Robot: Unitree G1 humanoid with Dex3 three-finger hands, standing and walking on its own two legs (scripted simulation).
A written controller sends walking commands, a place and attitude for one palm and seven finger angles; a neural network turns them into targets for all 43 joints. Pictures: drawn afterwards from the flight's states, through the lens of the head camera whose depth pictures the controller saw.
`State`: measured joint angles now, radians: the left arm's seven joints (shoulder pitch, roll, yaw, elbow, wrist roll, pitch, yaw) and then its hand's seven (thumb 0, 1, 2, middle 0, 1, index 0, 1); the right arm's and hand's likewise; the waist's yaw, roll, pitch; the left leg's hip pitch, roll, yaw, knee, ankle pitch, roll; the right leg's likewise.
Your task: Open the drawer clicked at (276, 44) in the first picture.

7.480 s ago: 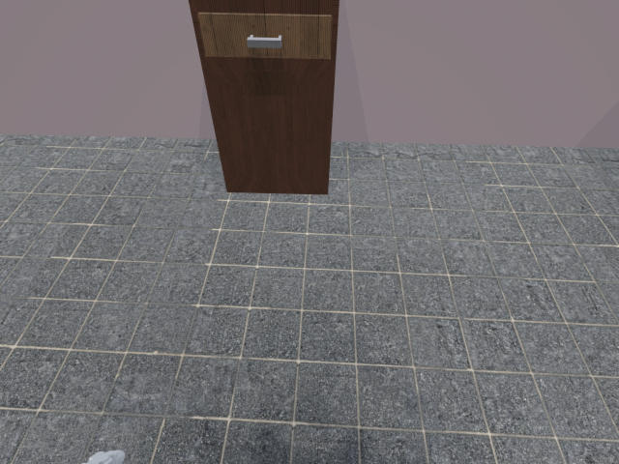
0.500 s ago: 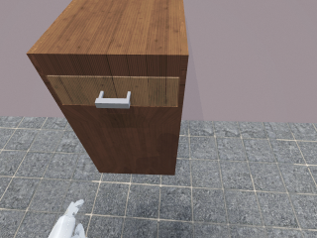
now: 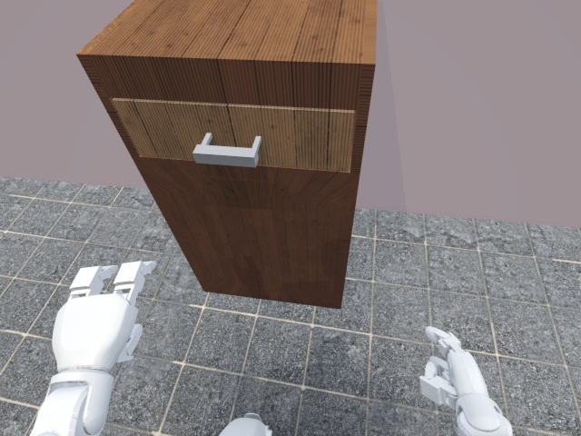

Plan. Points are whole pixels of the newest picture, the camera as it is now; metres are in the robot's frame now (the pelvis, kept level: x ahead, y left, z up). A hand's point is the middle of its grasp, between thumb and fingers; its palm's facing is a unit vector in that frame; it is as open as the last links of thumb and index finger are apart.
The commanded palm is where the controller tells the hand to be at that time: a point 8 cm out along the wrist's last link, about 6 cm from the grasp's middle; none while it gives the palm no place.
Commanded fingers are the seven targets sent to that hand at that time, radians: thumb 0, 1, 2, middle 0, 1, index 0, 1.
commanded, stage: raise the hand with hooked fingers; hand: left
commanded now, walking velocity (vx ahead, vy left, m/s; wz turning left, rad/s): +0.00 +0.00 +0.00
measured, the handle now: (229, 147) +0.59 +0.20 +0.03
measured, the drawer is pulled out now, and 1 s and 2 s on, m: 0.00 0.00 0.00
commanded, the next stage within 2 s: move the hooked fingers above the handle in 1.26 s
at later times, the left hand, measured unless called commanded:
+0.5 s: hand (112, 261) +0.29 +0.27 +0.09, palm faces +0.10 -0.10 -0.99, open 12.8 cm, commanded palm +0.27 +0.27 +0.16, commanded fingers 0.00 -0.45 0.32 -0.30 -1.17 -0.30 -1.17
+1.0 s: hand (95, 213) +0.33 +0.28 +0.15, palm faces +0.03 -0.08 -1.00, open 13.9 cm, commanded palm +0.30 +0.28 +0.21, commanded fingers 0.00 -0.50 0.30 -0.30 -1.20 -0.30 -1.20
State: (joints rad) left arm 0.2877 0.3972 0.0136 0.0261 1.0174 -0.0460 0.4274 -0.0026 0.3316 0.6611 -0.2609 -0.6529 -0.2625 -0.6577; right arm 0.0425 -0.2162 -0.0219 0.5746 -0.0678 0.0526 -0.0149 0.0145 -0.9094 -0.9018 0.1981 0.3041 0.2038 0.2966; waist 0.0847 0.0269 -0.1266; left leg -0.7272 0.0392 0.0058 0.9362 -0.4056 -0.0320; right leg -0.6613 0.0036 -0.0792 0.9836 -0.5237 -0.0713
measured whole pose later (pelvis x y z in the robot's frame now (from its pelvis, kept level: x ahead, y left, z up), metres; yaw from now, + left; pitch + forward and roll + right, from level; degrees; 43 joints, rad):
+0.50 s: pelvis +0.02 +0.04 +0.04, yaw -2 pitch +6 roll +0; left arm 0.16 0.42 -0.04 -0.03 0.96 0.06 0.26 0.00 -0.24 0.41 -0.30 -1.03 -0.30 -1.03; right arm 0.14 -0.25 -0.04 0.62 -0.02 0.11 -0.02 0.02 -0.91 -0.90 0.20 0.30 0.20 0.30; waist 0.05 0.06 -0.08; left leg -0.46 0.01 0.06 0.68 -0.33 0.02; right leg -0.39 -0.02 -0.02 0.70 -0.41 0.00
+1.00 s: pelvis +0.01 +0.05 +0.06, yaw -1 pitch +2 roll +0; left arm -0.11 0.50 -0.04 0.06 0.90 0.02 0.01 0.00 -0.49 0.30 -0.32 -1.20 -0.32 -1.20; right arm 0.14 -0.24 0.00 0.63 0.01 0.15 -0.02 0.01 -0.91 -0.90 0.20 0.30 0.21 0.30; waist 0.07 0.08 -0.02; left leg -0.29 -0.01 0.05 0.48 -0.22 0.02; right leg -0.23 -0.03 -0.04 0.49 -0.30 0.00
